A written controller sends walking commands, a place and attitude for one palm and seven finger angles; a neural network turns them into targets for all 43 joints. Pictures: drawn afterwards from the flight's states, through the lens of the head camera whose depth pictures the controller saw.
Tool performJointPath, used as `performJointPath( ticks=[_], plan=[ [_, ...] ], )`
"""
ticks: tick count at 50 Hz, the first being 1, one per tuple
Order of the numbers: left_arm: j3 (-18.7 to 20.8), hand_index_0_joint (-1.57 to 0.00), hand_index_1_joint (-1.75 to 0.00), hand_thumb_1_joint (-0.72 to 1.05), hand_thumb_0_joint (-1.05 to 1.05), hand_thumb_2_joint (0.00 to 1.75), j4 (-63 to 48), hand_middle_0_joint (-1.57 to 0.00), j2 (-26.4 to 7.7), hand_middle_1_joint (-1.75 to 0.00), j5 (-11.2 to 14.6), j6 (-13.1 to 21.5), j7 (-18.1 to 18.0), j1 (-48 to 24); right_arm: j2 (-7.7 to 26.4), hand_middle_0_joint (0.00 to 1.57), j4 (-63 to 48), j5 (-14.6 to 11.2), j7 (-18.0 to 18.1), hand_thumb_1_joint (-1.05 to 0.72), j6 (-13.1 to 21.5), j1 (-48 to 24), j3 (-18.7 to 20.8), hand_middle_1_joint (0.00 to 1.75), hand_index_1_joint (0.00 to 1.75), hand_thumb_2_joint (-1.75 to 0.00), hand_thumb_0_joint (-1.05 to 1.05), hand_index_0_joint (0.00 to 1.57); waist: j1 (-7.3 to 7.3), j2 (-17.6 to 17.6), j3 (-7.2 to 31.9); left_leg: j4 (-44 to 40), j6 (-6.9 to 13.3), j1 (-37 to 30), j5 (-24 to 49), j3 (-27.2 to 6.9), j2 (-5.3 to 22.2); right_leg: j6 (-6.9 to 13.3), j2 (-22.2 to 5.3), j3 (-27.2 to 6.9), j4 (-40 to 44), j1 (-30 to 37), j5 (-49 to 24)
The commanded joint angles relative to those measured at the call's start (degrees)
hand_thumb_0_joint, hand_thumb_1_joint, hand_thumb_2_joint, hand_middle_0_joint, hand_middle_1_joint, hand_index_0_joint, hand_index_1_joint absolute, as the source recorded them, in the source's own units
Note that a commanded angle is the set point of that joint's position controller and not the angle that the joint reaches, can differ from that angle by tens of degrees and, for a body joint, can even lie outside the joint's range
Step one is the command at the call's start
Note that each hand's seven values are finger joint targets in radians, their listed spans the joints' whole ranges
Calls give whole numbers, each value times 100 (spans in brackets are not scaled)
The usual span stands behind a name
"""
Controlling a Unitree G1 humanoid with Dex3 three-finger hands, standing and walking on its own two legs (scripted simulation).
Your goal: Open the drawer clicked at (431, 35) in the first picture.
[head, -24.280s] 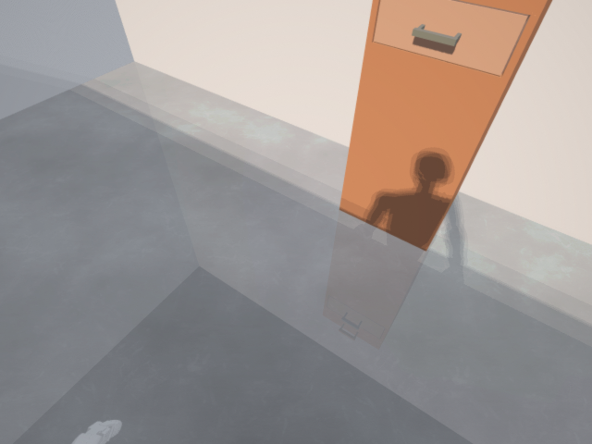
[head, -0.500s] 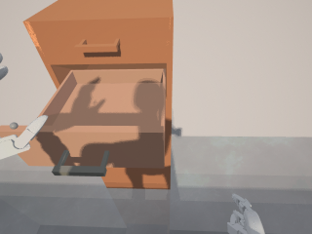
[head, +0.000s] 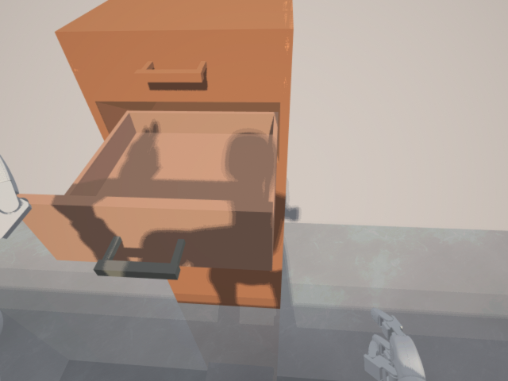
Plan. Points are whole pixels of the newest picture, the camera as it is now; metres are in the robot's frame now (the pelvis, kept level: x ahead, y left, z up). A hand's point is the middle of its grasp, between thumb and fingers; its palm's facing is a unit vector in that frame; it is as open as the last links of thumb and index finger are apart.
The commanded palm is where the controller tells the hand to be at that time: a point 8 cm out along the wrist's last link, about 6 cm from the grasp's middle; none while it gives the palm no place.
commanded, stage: step back with the hand held close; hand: left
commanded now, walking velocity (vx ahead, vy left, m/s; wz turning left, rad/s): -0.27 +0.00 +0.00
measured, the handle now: (142, 257) +0.26 +0.21 +0.09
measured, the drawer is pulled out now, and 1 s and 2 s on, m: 0.30 0.30 0.30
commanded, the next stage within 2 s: stop stepping back and stand still in 0.92 s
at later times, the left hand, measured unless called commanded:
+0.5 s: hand out of the picture +0.12 +0.25 +0.27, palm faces +0.53 -0.67 -0.52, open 7.4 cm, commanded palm +0.06 +0.30 +0.28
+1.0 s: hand out of the picture +0.00 +0.25 +0.29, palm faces +0.55 -0.75 -0.36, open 7.5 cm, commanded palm -0.07 +0.29 +0.28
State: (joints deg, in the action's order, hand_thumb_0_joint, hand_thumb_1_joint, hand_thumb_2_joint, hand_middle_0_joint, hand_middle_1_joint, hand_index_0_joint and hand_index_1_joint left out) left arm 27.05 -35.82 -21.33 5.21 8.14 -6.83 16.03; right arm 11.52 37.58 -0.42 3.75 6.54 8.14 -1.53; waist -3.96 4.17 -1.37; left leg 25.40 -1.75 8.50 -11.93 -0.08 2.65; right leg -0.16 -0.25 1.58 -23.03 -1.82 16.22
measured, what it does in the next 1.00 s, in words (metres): walks backwards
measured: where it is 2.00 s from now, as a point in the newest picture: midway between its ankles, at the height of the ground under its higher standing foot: outside the picture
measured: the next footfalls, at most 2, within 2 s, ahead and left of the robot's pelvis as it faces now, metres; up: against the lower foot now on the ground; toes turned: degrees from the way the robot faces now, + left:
right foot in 1.06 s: -0.29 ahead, -0.10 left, +0.00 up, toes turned -1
left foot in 1.24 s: -0.25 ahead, +0.10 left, +0.00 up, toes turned +8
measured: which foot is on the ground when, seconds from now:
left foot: down 0.00-1.00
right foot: down 0.00-0.72, up 0.74-1.00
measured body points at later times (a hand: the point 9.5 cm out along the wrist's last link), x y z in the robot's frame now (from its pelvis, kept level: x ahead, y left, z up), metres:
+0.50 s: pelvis -0.07 +0.02 -0.01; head -0.05 +0.03 +0.43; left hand +0.09 +0.29 +0.30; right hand +0.12 -0.21 -0.09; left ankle +0.03 +0.14 -0.74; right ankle -0.03 -0.12 -0.74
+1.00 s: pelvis -0.19 +0.01 -0.01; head -0.17 +0.04 +0.44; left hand -0.04 +0.29 +0.30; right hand -0.02 -0.19 -0.09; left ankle -0.04 +0.12 -0.74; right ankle -0.30 -0.11 -0.71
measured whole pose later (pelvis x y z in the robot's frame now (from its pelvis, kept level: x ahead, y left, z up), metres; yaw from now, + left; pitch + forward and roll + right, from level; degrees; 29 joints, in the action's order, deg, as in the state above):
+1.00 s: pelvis -0.19 +0.01 -0.01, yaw +1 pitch +3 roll -4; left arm 35.2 -47.7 -29.1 5.1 13.0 -9.1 17.7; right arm 8.0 37.0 1.0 0.6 7.9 10.9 -1.3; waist -0.2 0.1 0.3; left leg 24.7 1.0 29.1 1.4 -0.6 3.0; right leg 1.3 4.2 1.3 -44.6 -14.0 31.2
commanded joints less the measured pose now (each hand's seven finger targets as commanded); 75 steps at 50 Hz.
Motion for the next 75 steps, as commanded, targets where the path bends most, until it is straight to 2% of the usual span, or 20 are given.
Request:
performJointPath(
  ticks=[1,3,15,24,29,32,34,36,37,42,49,51,53,54,58,60,63,68,73,75],
  plan=[
    [1356,-20,-30,90,0,90,-1173,-20,-2158,-30,-109,535,-84,-1467,695,20,-1166,-74,-17,-90,186,-739,128,30,30,-90,0,20,264,148,-144,-129,257,-31,556,24,-93,-3,-183,-38,673,-1269,-1242],
    [808,-20,-30,90,0,90,-856,-20,-1538,-30,-49,484,51,-455,695,20,-1128,-32,9,-90,60,-789,231,30,30,-90,0,20,269,-815,147,324,284,-24,968,-47,-90,-7,-387,-135,756,-1467,-1452],
    [1658,-20,-30,90,0,90,-2078,-20,-2066,-30,-23,657,-143,956,825,20,-1420,-94,-6,-90,-164,-350,463,30,30,-90,0,20,304,51,1591,402,213,246,2856,-276,262,-44,-187,119,-493,-765,-2286],
    [1695,-20,-30,90,0,90,-1408,-20,-1931,-30,-95,764,-244,332,919,20,-1259,-44,1,-90,123,-223,485,30,30,-90,0,20,350,549,828,-514,439,2149,-504,-621,677,-8,84,-1,-1122,-623,-63],
    [1255,-20,-30,90,0,90,-1407,-20,-1893,-30,-180,783,-317,-185,826,20,-1100,-74,20,-90,143,-103,466,30,30,-90,0,20,467,-823,352,1720,-21,869,-1239,121,-321,482,-1085,-1102,1132,-3097,2443],
    [1003,-20,-30,90,0,90,-1555,-20,-1793,-30,-240,666,-384,-375,720,20,-976,7,60,-90,85,-124,354,30,30,-90,0,20,505,-1178,421,2643,50,476,-1020,30,-214,683,-1509,-830,1036,-3494,1552],
    [1072,-20,-30,90,0,90,-1501,-20,-1861,-30,-225,592,-376,-584,720,20,-1035,23,109,-90,64,-144,268,30,30,-90,0,20,547,-710,145,685,85,769,-951,-190,-5,279,-882,-151,257,-3100,1313],
    [1367,-20,-30,90,0,90,-1671,-20,-2050,-30,-250,731,-423,-732,1061,20,-1226,19,156,-90,110,-365,397,30,30,-90,0,20,373,1514,-13,-1468,625,2439,-1832,-2151,1287,-38,211,186,-2324,-1954,1168],
    [1326,-20,-30,90,0,90,-1657,-20,-1868,-30,-281,804,-434,-914,774,20,-1192,118,104,-90,188,-134,387,30,30,-90,0,20,411,1494,215,-1588,954,2639,-1358,-2603,1616,31,414,-160,-3445,-1828,1347],
    [1270,-20,-30,90,0,90,-1903,-20,-1730,-30,-229,812,-343,-419,713,20,-993,107,-148,-90,406,-112,551,30,30,-90,0,20,368,748,1148,-845,940,1127,-380,-1566,1196,22,328,-282,-3773,-2041,1138],
    [1303,-20,-30,90,0,90,-2069,-20,-1834,-30,66,694,-248,-414,685,20,-794,151,-235,-90,427,-272,402,30,30,-90,0,20,381,1284,1243,-1479,471,1171,-402,-1016,921,211,649,241,-1284,-785,1515],
    [1560,-20,-30,90,0,90,-1917,-20,-2107,-30,88,765,-224,-364,645,20,-701,131,-225,-90,359,-261,424,30,30,-90,0,20,371,793,1247,-676,238,1062,-158,-745,707,468,145,-182,285,-766,641],
    [1742,-20,-30,90,0,90,-1800,-20,-2504,-30,59,819,-235,-194,527,20,-765,-22,-192,-90,224,-246,338,30,30,-90,0,20,395,-1075,1013,1931,-205,876,-560,80,-314,953,-1656,-1925,1427,-1878,95],
    [1900,-20,-30,90,0,90,-1661,-20,-2663,-30,70,886,-286,-321,594,20,-707,-9,-164,-90,170,-278,311,30,30,-90,0,20,361,-1133,804,3196,-241,1530,-1015,-63,-364,1062,-2037,-1704,1194,-1986,-966],
    [1838,-20,-30,90,0,90,-1141,-20,-2184,-30,-80,681,-238,407,496,20,-987,-133,-54,-90,110,-233,226,30,30,-90,0,20,420,-1282,990,1901,79,1926,-432,128,-139,635,-1202,-441,-371,-284,-4271],
    [1642,-20,-30,90,0,90,-829,-20,-2042,-30,-59,600,-224,112,596,20,-840,-113,23,-90,131,-105,187,30,30,-90,0,20,555,-709,942,613,201,654,521,333,-308,320,-859,-220,-585,-827,-3883],
    [1262,-20,-30,90,0,90,-516,-20,-1947,-30,-73,551,-194,-308,933,20,-853,-150,1,-90,153,127,316,30,30,-90,0,20,540,81,1023,297,723,-212,2666,-721,744,-253,-110,9,-1251,-1525,-1258],
    [930,-20,-30,90,0,90,-1194,-20,-1702,-30,-192,651,-169,-201,853,20,-1076,-53,-78,-90,161,-168,323,30,30,-90,0,20,473,518,548,-779,616,1519,-731,-1063,705,93,42,68,-602,-753,668],
    [1147,-20,-30,90,0,90,-2282,-20,-1959,-30,-204,800,-285,298,780,20,-1124,-11,-117,-90,48,-249,454,30,30,-90,0,20,359,-1172,87,2857,110,2385,-994,57,-237,1194,-1903,-2393,1515,-1319,2163],
    [1315,-20,-30,90,0,90,-2303,-20,-2022,-30,-258,935,-319,174,741,20,-1036,22,-123,-90,128,-105,402,30,30,-90,0,20,468,-527,186,2755,149,2465,-847,-72,40,1203,-1842,-1838,1091,-1059,749]
  ],
)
